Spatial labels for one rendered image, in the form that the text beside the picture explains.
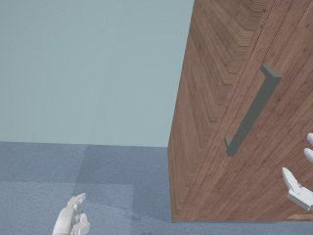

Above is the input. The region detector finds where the robot left hand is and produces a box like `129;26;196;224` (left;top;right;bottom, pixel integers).
52;193;90;235

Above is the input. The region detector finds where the robot right hand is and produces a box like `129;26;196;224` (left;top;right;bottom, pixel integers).
282;132;313;211

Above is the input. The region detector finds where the handle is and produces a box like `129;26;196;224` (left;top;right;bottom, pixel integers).
224;64;282;157

